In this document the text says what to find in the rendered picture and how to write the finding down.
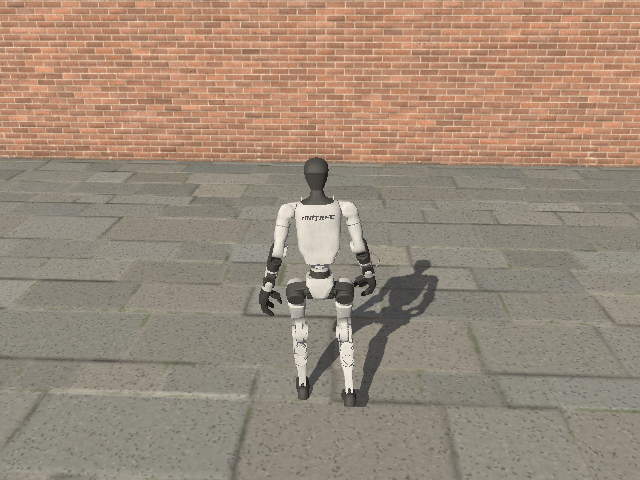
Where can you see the robot right forearm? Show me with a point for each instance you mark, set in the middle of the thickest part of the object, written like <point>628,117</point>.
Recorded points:
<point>365,262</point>

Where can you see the robot left forearm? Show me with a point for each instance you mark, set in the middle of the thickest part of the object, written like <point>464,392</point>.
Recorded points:
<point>271,272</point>

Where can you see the robot left foot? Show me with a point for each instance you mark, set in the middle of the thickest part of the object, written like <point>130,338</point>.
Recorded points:
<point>303,392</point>

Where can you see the right robot shin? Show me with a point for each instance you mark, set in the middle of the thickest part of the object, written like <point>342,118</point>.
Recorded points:
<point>346,350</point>

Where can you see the left robot upper arm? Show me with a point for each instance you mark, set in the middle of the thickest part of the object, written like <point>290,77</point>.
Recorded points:
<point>286,212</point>

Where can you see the right robot upper arm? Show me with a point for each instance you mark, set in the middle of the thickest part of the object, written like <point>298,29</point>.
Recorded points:
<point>349,210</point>

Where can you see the robot left hand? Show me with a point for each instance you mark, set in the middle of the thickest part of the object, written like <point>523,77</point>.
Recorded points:
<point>264,301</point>

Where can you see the robot right hand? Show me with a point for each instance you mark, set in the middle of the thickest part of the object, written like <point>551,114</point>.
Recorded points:
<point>363,282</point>

